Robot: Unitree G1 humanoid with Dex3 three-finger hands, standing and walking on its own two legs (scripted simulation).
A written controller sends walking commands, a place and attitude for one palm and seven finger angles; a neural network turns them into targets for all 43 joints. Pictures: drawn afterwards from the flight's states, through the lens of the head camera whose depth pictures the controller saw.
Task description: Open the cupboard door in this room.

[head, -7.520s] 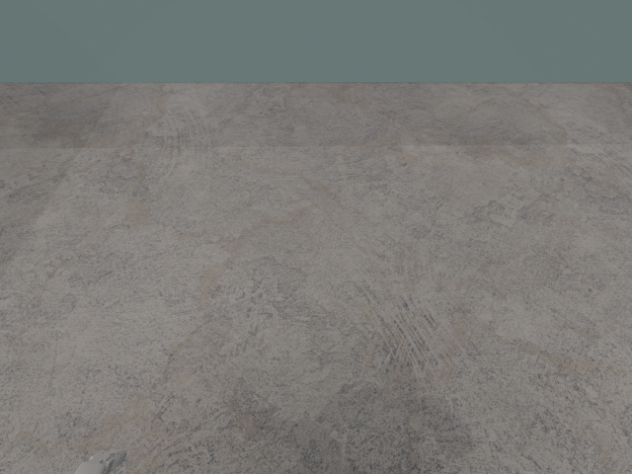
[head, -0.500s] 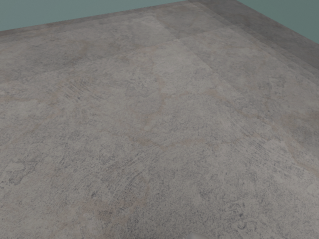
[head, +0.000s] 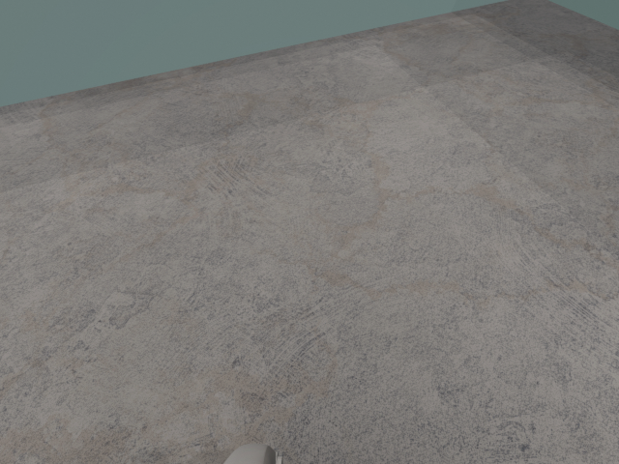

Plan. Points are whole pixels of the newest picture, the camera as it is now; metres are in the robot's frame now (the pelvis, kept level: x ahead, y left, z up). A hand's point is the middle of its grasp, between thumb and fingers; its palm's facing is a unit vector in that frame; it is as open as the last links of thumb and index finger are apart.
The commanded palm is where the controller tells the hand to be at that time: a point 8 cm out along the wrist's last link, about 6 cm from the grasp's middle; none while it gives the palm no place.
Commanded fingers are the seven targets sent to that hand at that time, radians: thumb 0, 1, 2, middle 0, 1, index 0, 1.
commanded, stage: turn or walk to find it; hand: left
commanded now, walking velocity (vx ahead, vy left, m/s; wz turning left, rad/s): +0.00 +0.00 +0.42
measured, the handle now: out of the picture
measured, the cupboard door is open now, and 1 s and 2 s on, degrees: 0 0 0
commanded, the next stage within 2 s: none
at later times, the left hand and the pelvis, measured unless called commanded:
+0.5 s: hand out of the picture -0.01 +0.26 -0.17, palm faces +0.24 -0.93 -0.26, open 7.4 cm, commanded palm none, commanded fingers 0.00 0.90 0.90 -0.20 -0.30 -0.20 -0.30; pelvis -0.03 +0.04 +0.00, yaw +12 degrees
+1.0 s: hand out of the picture -0.10 +0.21 -0.17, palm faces +0.46 -0.86 -0.23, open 7.4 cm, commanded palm none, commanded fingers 0.00 0.90 0.90 -0.20 -0.30 -0.20 -0.30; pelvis -0.06 +0.02 -0.01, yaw +26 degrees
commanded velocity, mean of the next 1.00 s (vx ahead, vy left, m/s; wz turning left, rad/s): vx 0.00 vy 0.00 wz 0.42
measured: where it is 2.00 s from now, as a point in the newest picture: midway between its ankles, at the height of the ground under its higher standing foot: outside the picture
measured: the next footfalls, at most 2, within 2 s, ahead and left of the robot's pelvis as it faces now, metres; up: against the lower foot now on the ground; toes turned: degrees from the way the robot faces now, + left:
left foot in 0.22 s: +0.00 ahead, +0.16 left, +0.00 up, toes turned +11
right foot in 0.62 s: +0.03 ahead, -0.09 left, +0.00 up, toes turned +11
